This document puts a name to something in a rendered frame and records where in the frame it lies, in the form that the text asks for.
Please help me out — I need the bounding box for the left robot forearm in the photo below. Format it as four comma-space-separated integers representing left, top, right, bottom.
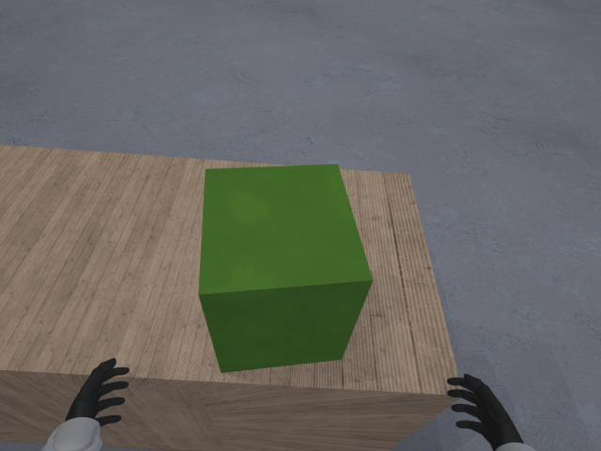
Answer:
40, 417, 102, 451

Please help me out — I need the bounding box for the carton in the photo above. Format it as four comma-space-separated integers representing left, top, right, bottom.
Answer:
198, 164, 373, 373

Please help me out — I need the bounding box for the right robot hand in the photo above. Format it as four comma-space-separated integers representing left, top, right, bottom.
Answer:
447, 374, 523, 451

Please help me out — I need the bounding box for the pedestal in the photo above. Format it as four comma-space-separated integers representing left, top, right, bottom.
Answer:
0, 145, 462, 451

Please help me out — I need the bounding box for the left robot hand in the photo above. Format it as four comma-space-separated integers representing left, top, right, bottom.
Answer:
65, 358, 130, 427

